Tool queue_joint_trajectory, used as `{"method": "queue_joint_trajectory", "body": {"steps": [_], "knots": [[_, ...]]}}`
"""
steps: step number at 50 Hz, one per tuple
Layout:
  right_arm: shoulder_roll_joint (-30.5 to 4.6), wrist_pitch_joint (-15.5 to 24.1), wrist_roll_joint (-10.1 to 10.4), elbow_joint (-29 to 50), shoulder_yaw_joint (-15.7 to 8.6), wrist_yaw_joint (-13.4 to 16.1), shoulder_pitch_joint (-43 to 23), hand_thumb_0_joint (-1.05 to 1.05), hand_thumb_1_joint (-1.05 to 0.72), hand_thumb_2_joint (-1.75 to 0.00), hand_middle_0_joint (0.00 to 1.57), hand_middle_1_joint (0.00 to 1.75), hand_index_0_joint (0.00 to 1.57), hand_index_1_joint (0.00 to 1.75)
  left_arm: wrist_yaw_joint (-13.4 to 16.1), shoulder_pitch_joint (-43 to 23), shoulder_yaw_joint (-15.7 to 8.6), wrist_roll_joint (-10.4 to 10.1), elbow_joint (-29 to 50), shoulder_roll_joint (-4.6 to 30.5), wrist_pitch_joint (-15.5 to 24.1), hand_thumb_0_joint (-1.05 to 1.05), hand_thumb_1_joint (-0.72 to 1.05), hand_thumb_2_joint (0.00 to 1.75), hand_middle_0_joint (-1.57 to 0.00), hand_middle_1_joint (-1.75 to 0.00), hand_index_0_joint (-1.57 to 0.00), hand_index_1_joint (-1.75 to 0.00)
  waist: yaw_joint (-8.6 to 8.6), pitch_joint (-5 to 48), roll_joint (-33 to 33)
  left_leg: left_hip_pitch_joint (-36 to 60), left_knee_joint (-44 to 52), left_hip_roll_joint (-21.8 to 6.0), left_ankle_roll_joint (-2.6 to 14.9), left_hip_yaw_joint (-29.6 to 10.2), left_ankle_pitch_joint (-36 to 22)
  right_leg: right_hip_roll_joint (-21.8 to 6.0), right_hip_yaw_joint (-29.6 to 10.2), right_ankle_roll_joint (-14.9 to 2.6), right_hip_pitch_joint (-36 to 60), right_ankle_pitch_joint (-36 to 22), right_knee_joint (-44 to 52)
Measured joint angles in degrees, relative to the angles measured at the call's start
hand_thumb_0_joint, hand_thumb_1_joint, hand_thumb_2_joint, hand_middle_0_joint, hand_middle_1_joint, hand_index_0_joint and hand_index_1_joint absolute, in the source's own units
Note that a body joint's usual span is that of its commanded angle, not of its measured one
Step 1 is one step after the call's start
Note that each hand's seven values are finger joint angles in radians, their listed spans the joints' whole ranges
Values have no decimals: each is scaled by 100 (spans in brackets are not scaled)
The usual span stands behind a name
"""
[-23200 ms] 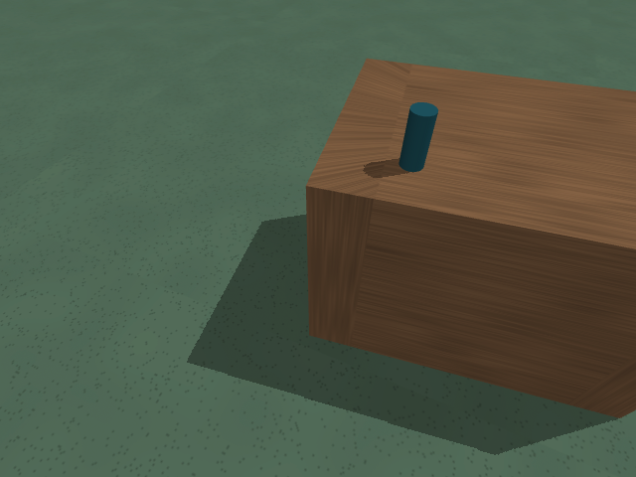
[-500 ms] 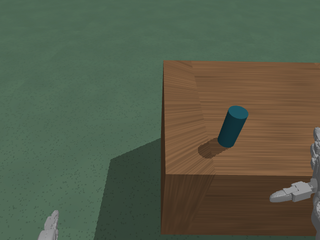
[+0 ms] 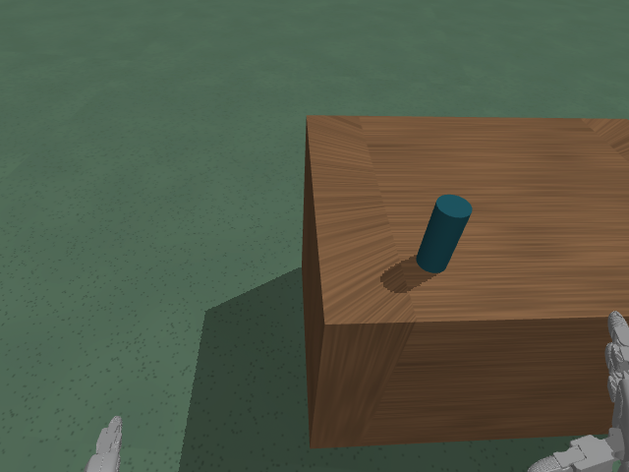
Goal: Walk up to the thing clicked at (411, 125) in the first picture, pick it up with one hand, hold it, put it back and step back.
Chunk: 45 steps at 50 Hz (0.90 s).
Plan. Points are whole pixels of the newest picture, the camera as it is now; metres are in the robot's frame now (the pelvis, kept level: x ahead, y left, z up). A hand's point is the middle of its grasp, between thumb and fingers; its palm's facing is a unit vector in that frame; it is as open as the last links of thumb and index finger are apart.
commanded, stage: sink last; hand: right
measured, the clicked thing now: (441, 235) +0.50 -0.25 +0.00
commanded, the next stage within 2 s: home in 0.06 s
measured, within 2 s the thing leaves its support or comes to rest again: neither
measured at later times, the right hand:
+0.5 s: hand (488, 421) +0.19 -0.23 -0.03, palm faces +0.20 +0.94 -0.29, open 17.3 cm
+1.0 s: hand (436, 425) +0.21 -0.18 -0.10, palm faces +0.07 +0.97 -0.23, open 17.3 cm
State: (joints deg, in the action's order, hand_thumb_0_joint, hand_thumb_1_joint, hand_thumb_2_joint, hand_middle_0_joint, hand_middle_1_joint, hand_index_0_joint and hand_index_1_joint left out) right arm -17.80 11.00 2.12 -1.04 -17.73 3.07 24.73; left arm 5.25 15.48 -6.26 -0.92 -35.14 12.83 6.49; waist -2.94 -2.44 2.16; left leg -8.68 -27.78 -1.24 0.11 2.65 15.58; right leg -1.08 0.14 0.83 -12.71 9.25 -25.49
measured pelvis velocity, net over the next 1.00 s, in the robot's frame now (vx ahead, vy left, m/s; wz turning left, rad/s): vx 0.04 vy -0.01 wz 0.03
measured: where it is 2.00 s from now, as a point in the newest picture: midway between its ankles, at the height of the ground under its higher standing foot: outside the picture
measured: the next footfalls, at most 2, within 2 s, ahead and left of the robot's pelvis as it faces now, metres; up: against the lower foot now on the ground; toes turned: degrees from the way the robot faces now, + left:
none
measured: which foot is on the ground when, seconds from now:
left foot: down 0.00-1.00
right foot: down 0.00-1.00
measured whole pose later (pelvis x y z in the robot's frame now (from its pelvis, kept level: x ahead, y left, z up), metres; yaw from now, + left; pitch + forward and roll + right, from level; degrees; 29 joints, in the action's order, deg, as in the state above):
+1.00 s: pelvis +0.04 -0.01 +0.00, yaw +2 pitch +0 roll +0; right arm -10.1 5.2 0.9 -34.8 -0.8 4.7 11.4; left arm 2.9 12.1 0.2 -1.0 -39.5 12.0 0.0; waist -0.3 -2.7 -0.2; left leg -8.2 -24.4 -1.2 -0.5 0.9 16.0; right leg -1.2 2.0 0.4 -12.5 11.6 -24.3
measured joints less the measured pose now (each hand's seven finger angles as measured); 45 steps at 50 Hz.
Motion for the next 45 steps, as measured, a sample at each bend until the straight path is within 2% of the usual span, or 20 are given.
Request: {"method": "queue_joint_trajectory", "body": {"steps": [4,10,14,17,20,26,33,37,40,45], "knots": [[-70,132,-21,-7,-26,-2,-72,-1,56,-5,6,6,7,6,-27,6,37,53,-30,-62,54,-1,-50,5,-6,-5,-6,-4,25,-18,-40,81,106,18,17,0,-45,-15,1,18,89,-47,114],[-68,334,-16,-75,-17,-20,-57,-1,55,-6,6,6,7,6,-71,-70,-53,18,-58,23,104,-1,-50,6,-6,-5,-6,-5,73,17,-28,237,271,17,8,-26,-85,-12,31,10,240,-57,246],[-28,396,-10,-355,37,-54,-71,-1,54,-7,6,6,7,6,-92,-91,162,-34,45,19,76,-1,-43,14,-8,-9,-8,-9,85,3,-65,294,355,23,4,-35,-100,-18,42,8,291,-56,305],[70,367,-18,-607,193,-64,-130,-1,53,-7,6,6,7,6,-112,-199,417,-30,15,-123,72,-1,-31,25,-10,-12,-9,-12,88,-29,-117,280,391,28,3,-39,-109,-22,47,9,274,-55,329],[210,262,-42,-900,468,-85,-204,-1,52,-7,6,6,6,6,-154,-364,558,10,-123,-299,56,-1,-14,35,-11,-15,-11,-15,109,-49,-141,237,404,11,-8,-32,-108,-4,42,0,226,-55,343],[554,-56,-120,-1669,1078,-127,-328,-1,52,-7,6,6,6,5,-180,-519,539,20,-237,-366,-2,-1,25,56,-15,-20,-15,-20,203,-72,-149,189,422,-43,-51,-45,-83,48,60,-37,174,-25,353],[769,-386,-178,-2861,1575,-101,-871,-1,53,-6,6,6,6,5,-119,-613,588,-33,-317,-261,-140,0,67,77,-18,-26,-18,-26,290,-65,-315,113,377,-44,-63,-74,-34,45,89,-47,89,59,264],[800,-511,-192,-3301,1725,-76,-1193,-1,53,-6,6,6,6,5,-139,-641,628,-35,-312,-283,-215,0,79,84,-19,-28,-19,-28,322,-22,-381,88,368,-18,-53,-99,-20,16,112,-34,56,107,213],[833,-542,-186,-3410,1636,4,-1336,-1,53,-7,6,6,7,5,-184,-611,686,13,-362,-237,-281,0,84,87,-20,-29,-19,-29,287,-9,-378,88,364,10,-48,-134,-8,-15,144,-30,50,159,160],[793,-545,-135,-3320,1630,122,-1328,-1,52,-7,6,6,7,5,-229,-451,681,10,-395,-145,-471,0,88,89,-20,-29,-20,-29,266,-4,-303,103,383,21,-54,-153,9,-28,163,-37,48,214,124]]}}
